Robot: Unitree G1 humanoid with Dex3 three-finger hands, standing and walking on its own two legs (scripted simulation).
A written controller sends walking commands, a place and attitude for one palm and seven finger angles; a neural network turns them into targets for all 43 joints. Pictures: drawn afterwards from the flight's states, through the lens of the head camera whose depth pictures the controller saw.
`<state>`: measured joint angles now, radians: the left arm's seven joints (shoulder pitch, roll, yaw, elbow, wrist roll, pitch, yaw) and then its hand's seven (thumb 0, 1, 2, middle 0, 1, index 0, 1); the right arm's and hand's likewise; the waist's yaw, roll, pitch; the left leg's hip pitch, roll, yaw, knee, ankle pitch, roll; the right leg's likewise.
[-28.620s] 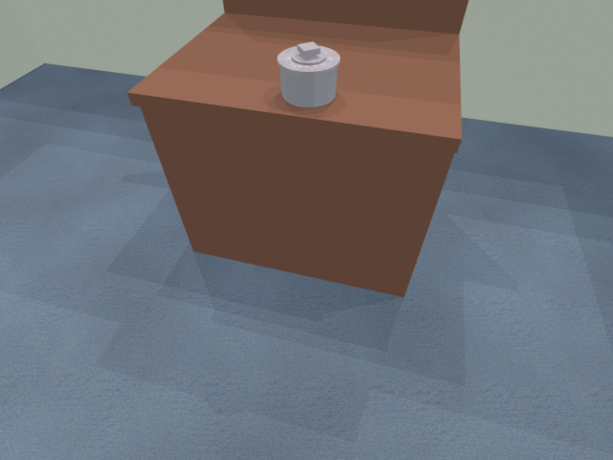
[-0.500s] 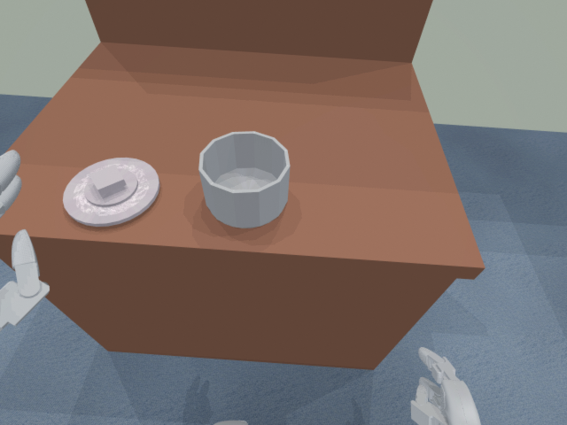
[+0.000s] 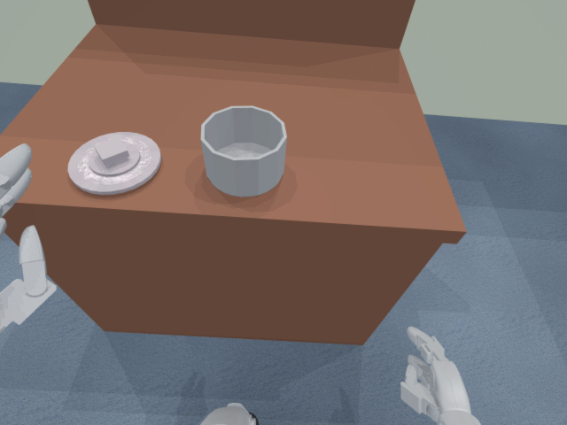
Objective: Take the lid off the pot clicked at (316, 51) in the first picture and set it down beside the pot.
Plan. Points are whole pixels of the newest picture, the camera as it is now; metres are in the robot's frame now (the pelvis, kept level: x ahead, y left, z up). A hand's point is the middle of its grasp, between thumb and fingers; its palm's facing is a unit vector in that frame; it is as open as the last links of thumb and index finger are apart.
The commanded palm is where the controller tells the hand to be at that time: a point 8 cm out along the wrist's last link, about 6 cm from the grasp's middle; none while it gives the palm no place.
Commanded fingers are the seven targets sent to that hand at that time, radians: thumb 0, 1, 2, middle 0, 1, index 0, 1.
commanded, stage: step back with the hand held close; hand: left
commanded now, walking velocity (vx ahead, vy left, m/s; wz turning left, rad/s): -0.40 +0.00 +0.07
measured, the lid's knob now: (111, 150) +0.54 +0.35 +0.03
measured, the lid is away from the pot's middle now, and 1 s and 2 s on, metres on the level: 0.24 0.24 0.24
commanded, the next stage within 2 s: stop stepping back and stand still in 0.34 s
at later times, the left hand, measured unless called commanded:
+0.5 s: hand (10, 409) +0.11 +0.22 +0.18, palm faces +0.25 -0.85 -0.46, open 7.4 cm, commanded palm +0.03 +0.28 +0.21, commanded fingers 0.00 0.90 0.90 -0.20 -0.30 -0.20 -0.30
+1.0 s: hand out of the picture +0.02 +0.27 +0.19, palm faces +0.39 -0.85 -0.35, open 7.4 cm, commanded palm -0.03 +0.31 +0.21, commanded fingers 0.00 0.90 0.90 -0.20 -0.30 -0.20 -0.30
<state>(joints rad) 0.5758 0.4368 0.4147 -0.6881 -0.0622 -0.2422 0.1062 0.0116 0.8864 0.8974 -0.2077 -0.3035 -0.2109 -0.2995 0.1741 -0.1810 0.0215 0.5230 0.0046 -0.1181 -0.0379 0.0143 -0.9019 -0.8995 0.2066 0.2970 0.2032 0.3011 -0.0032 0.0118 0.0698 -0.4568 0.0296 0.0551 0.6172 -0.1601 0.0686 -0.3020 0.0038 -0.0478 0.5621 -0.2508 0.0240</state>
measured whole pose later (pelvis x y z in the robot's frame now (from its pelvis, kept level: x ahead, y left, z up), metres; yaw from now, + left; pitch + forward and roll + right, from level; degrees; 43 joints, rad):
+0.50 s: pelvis -0.10 +0.00 +0.00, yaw +0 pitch +0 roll -4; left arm 0.51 0.44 0.33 -0.62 -0.04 -0.20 0.07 0.01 0.89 0.90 -0.21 -0.30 -0.21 -0.30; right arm 0.20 -0.20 -0.01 0.62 0.01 -0.12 -0.01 0.01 -0.90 -0.90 0.21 0.30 0.20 0.30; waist -0.01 0.04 0.02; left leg -0.54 0.03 -0.06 0.82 -0.33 0.01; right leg -0.29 0.04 -0.03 0.56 -0.26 0.02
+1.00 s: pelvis -0.15 +0.03 +0.01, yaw +2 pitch -3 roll -3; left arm 0.58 0.37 0.34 -0.60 -0.04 -0.21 0.12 0.01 0.88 0.90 -0.21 -0.30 -0.21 -0.30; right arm 0.25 -0.20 0.01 0.63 -0.01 -0.13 -0.06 0.02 -0.90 -0.90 0.21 0.30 0.20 0.30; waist -0.01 -0.01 -0.02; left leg -0.34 -0.01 -0.04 0.63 -0.28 0.04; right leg -0.25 0.02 -0.01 0.53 -0.28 0.01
